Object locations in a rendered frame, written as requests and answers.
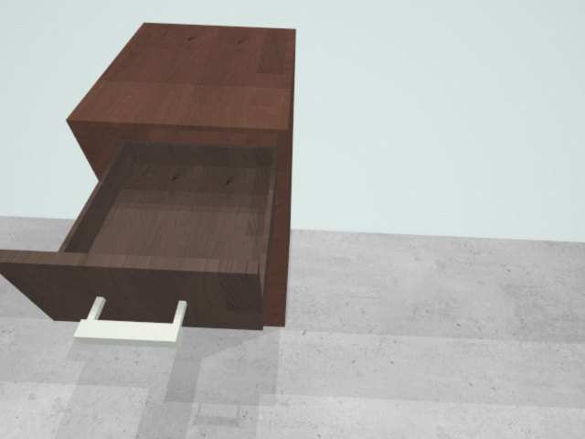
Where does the drawer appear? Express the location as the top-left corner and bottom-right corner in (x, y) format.
(0, 140), (278, 330)

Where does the cabinet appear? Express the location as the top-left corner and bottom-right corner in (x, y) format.
(66, 23), (296, 327)

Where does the handle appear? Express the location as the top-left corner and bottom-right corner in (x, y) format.
(73, 297), (187, 348)

